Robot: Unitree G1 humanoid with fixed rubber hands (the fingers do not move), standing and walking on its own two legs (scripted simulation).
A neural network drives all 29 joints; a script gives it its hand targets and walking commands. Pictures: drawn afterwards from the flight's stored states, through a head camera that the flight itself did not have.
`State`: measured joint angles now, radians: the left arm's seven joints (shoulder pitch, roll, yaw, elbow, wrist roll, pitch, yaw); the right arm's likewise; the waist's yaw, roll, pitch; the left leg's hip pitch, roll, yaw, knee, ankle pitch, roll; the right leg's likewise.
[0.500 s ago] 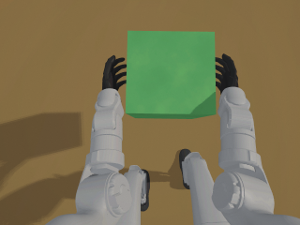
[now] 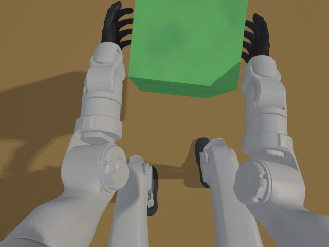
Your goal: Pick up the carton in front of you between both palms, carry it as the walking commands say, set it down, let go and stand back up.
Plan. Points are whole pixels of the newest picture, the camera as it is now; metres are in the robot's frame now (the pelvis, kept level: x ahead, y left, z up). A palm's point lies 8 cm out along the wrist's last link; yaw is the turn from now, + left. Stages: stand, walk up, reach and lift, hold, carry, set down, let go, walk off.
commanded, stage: set down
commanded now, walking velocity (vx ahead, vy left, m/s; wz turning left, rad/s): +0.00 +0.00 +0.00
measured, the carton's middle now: (181, 50) +0.53 -0.09 -0.19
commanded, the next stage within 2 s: none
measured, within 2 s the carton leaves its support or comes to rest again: rests again in 1.10 s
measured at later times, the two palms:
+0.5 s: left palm (139, 50) +0.58 +0.02 -0.26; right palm (244, 64) +0.48 -0.26 -0.25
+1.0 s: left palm (143, 54) +0.59 +0.02 -0.30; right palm (244, 64) +0.49 -0.27 -0.29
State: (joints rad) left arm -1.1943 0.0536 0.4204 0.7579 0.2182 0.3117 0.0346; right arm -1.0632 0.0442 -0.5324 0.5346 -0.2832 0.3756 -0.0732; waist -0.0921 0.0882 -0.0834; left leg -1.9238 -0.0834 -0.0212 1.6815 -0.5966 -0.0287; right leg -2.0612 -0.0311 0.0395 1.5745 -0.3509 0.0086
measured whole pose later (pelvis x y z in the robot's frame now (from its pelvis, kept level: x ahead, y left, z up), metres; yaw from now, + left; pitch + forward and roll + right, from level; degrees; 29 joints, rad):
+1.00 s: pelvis -0.01 +0.02 -0.12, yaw -2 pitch +42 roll -2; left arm -1.65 0.30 0.06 1.10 0.05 0.26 0.09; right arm -1.46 -0.20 -0.57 0.87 -0.11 0.29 0.01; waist -0.22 0.03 0.35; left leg -2.19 -0.13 -0.03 2.17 -0.72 -0.01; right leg -2.31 -0.04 0.04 2.00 -0.44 0.06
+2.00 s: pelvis -0.02 +0.01 -0.14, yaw -2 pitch +38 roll -4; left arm -1.77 0.50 -0.20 1.14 -0.16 0.18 0.04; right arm -1.54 -0.33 -0.50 1.14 0.09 0.05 -0.07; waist -0.18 -0.01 0.52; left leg -2.16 -0.13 -0.08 2.23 -0.72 -0.04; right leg -2.27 -0.06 -0.01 2.04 -0.43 0.03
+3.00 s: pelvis +0.01 +0.00 +0.07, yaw -1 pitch +48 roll +1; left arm -1.52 0.45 0.09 1.02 0.03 0.34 -0.04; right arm -1.20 -0.18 -0.47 0.67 0.02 0.31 -0.09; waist -0.22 0.06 0.04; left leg -1.73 -0.07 -0.05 1.40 -0.50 -0.02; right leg -1.83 -0.02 0.02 1.27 -0.28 0.02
